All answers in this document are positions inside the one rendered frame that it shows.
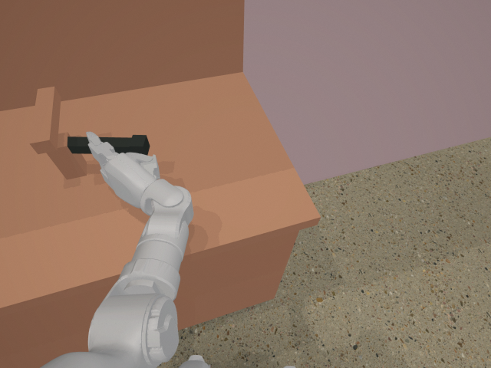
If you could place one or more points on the tap lever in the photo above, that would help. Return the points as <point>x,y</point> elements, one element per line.
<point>136,144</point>

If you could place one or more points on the counter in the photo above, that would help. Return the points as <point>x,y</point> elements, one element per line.
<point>168,69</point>

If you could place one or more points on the robot left shin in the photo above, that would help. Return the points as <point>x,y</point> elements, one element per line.
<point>196,357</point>

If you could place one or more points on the left robot upper arm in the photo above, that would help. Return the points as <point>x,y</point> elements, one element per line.
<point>128,331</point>

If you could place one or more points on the left robot forearm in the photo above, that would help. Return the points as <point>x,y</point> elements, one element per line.
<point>156,262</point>

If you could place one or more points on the left robot hand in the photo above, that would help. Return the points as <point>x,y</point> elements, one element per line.
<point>128,174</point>

